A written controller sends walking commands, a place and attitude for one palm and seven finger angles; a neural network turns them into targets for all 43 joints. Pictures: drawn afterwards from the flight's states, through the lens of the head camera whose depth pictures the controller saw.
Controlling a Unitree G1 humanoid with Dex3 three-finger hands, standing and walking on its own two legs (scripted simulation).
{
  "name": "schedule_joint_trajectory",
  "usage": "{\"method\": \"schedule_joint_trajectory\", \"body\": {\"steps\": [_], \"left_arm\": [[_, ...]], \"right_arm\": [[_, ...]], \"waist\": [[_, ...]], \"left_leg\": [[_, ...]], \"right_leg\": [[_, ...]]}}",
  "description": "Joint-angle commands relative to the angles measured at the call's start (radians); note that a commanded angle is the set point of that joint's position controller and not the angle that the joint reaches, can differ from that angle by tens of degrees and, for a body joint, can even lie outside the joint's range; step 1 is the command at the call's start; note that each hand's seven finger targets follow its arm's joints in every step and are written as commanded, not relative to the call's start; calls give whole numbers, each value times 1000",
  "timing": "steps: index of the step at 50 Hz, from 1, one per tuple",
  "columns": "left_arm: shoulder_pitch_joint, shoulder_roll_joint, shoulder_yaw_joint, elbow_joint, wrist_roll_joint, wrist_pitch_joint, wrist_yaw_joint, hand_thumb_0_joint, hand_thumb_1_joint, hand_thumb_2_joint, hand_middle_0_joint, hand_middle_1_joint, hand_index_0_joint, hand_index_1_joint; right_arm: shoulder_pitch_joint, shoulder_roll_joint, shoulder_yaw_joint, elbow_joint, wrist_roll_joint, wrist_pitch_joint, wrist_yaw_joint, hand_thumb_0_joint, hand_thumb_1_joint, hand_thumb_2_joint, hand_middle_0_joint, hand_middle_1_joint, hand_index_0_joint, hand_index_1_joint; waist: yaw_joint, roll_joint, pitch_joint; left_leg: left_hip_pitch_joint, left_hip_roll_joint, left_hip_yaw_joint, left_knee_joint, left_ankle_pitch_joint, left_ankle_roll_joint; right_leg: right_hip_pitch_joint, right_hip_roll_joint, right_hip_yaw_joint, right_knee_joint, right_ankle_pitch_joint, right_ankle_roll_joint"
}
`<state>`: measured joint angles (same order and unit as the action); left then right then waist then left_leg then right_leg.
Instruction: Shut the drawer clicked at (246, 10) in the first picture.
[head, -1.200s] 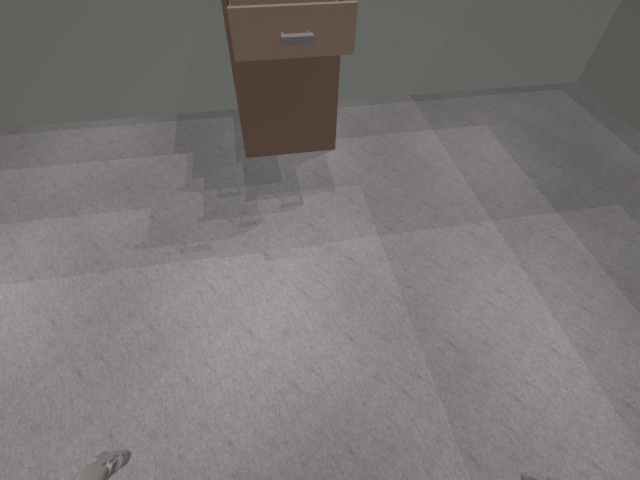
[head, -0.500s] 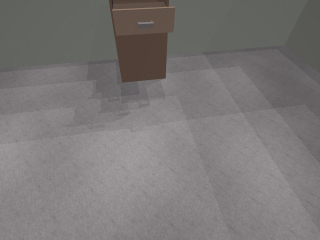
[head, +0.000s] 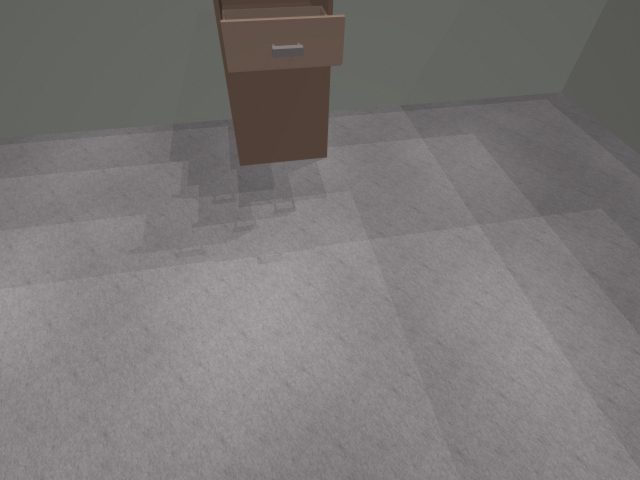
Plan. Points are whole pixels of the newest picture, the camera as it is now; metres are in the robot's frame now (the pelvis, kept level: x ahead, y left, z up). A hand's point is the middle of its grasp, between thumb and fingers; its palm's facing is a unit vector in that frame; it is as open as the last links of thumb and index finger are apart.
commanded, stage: look at it before walking up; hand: left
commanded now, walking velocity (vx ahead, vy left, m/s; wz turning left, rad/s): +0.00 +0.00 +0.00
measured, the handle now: (286, 48) +1.42 +0.19 -0.06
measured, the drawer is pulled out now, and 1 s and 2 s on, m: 0.30 0.30 0.30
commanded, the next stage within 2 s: walk to a spot facing it in 0.34 s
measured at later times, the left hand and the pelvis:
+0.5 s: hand out of the picture +0.08 +0.25 -0.16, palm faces -0.03 -0.94 -0.33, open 7.4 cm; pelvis +0.01 +0.00 +0.00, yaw +0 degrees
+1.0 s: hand out of the picture +0.14 +0.16 -0.19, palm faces -0.04 -0.98 -0.20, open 7.4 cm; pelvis +0.15 -0.03 -0.02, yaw -7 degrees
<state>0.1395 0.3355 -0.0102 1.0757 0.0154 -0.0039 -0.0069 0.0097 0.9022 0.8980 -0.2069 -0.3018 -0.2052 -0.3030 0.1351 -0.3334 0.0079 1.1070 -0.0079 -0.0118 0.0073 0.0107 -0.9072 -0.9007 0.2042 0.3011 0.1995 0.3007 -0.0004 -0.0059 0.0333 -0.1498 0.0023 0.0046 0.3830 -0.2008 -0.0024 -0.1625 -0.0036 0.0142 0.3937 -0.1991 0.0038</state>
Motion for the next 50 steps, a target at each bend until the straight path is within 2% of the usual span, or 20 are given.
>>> {"method": "schedule_joint_trajectory", "body": {"steps": [1,22,24,27,30,33,36,37,38,39,40,41,42,43,44,45,46,47,48,50], "left_arm": [[-40,202,40,-62,-4,-23,18,0,900,900,-200,-300,-200,-300],[-30,202,40,-52,-4,-25,19,0,900,900,-200,-300,-200,-300],[45,80,15,-21,-3,-3,21,0,900,900,-200,-300,-200,-300],[83,89,26,-25,5,11,7,0,900,900,-200,-300,-200,-300],[119,85,38,-39,8,8,-3,0,900,900,-200,-300,-200,-300],[152,55,48,-47,4,-6,-4,0,900,900,-200,-300,-200,-300],[152,8,52,-64,4,-19,-7,0,900,900,-200,-300,-200,-300],[134,-20,50,-77,5,-24,-8,0,900,900,-200,-300,-200,-300],[99,-36,46,-94,5,-32,-9,0,900,900,-200,-300,-200,-300],[62,-44,47,-109,4,-37,-8,0,900,900,-200,-300,-200,-300],[50,-45,51,-114,1,-41,-9,0,900,900,-200,-300,-200,-300],[61,-59,54,-109,1,-46,-11,0,900,900,-200,-300,-200,-300],[132,-75,58,-85,3,-50,-15,0,900,900,-200,-300,-200,-300],[282,-71,67,-31,7,-54,-16,0,900,900,-200,-300,-200,-300],[484,16,90,31,13,-64,-1,0,900,900,-200,-300,-200,-300],[605,79,102,71,0,-69,14,0,900,900,-200,-300,-200,-300],[596,72,97,78,-7,-70,23,0,900,900,-200,-300,-200,-300],[533,39,92,67,-1,-69,27,0,900,900,-200,-300,-200,-300],[488,7,84,46,4,-68,30,0,900,900,-200,-300,-200,-300],[418,-37,71,30,10,-71,36,0,900,900,-200,-300,-200,-300]], "right_arm": [[-47,-200,-42,-65,-1,-21,-17,0,-900,-900,200,300,200,300],[-57,-201,-42,-60,0,-21,-18,0,-900,-900,200,300,200,300],[12,-73,-13,-30,-9,-4,-13,0,-900,-900,200,300,200,300],[45,-80,-22,-34,-18,6,-7,0,-900,-900,200,300,200,300],[66,-85,-34,-47,-18,3,-6,0,-900,-900,200,300,200,300],[121,-63,-39,-50,-15,-18,-12,0,-900,-900,200,300,200,300],[192,-85,-56,-39,-11,-31,-18,0,-900,-900,200,300,200,300],[235,-93,-66,-31,-11,-35,-22,0,-900,-900,200,300,200,300],[280,-85,-71,-16,-12,-42,-25,0,-900,-900,200,300,200,300],[319,-72,-72,-2,-15,-46,-28,0,-900,-900,200,300,200,300],[329,-58,-71,5,-14,-47,-29,0,-900,-900,200,300,200,300],[321,-46,-69,5,-18,-49,-31,0,-900,-900,200,300,200,300],[281,-40,-67,0,-20,-47,-31,0,-900,-900,200,300,200,300],[222,-30,-63,-14,-15,-48,-30,0,-900,-900,200,300,200,300],[172,16,-55,-54,3,-61,-20,0,-900,-900,200,300,200,300],[83,58,-42,-107,4,-70,-14,0,-900,-900,200,300,200,300],[62,29,-52,-106,0,-73,-17,0,-900,-900,200,300,200,300],[24,52,-57,-104,-1,-73,-15,0,-900,-900,200,300,200,300],[3,72,-55,-108,-5,-68,-12,0,-900,-900,200,300,200,300],[24,107,-58,-93,-12,-52,-2,0,-900,-900,200,300,200,300]], "waist": [[0,1,-50],[0,-4,-61],[3,-2,-70],[6,-5,30],[11,-19,99],[-2,-6,90],[-21,124,81],[-36,174,101],[-56,199,103],[-73,208,117],[-71,178,121],[-57,146,109],[-10,122,76],[74,53,7],[148,-200,-91],[167,-338,-82],[159,-227,-64],[146,-147,20],[126,-66,71],[70,-11,117]], "left_leg": [[-1,114,-106,-70,70,29],[26,119,-100,-74,117,28],[19,108,-68,-50,-36,10],[-70,92,-67,-50,-346,21],[-114,101,-65,-13,-408,35],[-80,119,-63,29,-292,52],[27,224,-173,-44,-269,108],[87,279,-232,-82,-201,142],[184,323,-261,-93,-52,176],[239,349,-259,-82,114,202],[246,368,-237,-58,211,211],[214,355,-190,-23,267,193],[136,307,-90,50,276,146],[-29,233,24,257,317,97],[-273,121,142,555,173,39],[-504,23,145,749,-310,7],[-554,58,43,845,-334,20],[-603,94,37,884,-287,17],[-622,115,28,884,-254,10],[-589,133,40,827,-191,-2]], "right_leg": [[-5,-111,106,-78,46,-34],[13,-112,101,-74,119,-30],[7,-100,103,-73,-69,-18],[-82,-80,143,-83,-355,-41],[-135,-63,165,-62,-399,-65],[-137,-54,168,11,-275,-86],[-246,13,55,212,-187,-63],[-322,35,-6,297,-166,-49],[-418,25,-43,355,-241,-37],[-478,0,-48,392,-304,-31],[-482,-25,-46,385,-330,-32],[-414,-32,-57,325,-327,-36],[-255,-21,-91,211,-252,-43],[33,0,-101,81,-91,-62],[298,-168,177,-7,-23,-125],[410,-366,480,-97,236,-206],[410,-385,496,-73,322,-251],[340,-367,436,-70,344,-268],[274,-359,400,-88,318,-263],[176,-310,278,-123,289,-217]]}}
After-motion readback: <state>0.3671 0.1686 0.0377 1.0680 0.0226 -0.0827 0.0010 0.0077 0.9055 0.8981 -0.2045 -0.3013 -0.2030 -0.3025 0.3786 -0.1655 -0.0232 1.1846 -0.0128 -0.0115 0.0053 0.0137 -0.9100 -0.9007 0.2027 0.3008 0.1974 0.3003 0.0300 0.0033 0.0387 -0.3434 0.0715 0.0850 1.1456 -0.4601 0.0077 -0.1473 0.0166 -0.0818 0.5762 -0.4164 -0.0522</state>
